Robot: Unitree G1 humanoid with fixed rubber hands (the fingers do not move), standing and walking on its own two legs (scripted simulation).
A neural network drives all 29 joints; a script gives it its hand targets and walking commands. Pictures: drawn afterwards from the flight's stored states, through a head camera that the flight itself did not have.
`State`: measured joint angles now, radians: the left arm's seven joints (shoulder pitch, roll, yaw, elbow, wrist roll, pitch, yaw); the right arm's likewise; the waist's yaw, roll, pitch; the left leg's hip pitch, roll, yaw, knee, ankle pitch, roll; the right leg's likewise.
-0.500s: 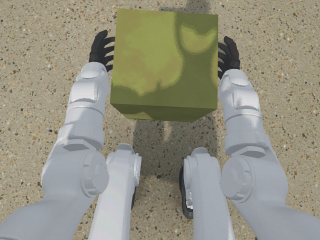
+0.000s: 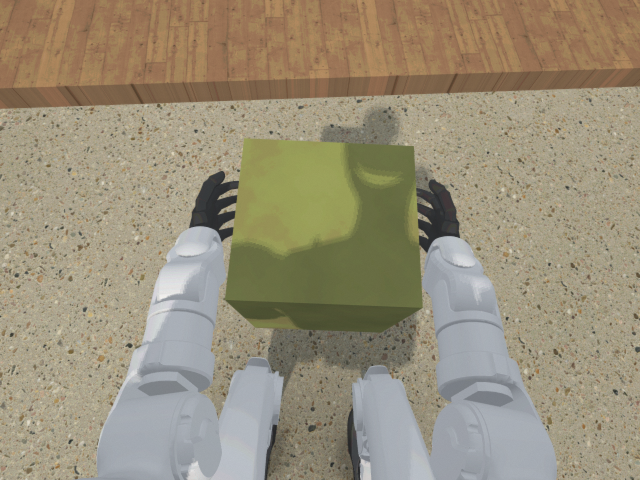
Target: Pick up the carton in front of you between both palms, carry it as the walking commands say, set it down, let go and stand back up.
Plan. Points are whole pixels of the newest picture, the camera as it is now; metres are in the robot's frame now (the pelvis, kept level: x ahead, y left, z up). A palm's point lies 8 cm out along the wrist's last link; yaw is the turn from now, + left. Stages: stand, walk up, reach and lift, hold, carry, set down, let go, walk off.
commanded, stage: reach and lift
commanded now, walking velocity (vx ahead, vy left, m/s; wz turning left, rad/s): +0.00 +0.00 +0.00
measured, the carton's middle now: (323, 250) +0.43 +0.01 -0.11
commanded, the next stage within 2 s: hold in 1.80 s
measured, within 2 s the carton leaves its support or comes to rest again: neither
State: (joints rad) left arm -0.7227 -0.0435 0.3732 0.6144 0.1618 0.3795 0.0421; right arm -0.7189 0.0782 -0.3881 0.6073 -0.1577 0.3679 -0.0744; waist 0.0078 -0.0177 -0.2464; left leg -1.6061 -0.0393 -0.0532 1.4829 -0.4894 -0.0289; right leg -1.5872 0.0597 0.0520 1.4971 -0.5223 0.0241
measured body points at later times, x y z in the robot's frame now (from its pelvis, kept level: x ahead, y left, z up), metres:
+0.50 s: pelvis +0.04 +0.00 +0.14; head +0.10 +0.01 +0.58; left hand +0.38 +0.16 +0.11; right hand +0.39 -0.15 +0.11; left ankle +0.08 +0.13 -0.55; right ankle +0.07 -0.12 -0.55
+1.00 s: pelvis +0.04 +0.00 +0.18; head +0.02 +0.00 +0.63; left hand +0.35 +0.15 +0.20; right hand +0.36 -0.15 +0.20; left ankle +0.08 +0.13 -0.55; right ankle +0.07 -0.12 -0.55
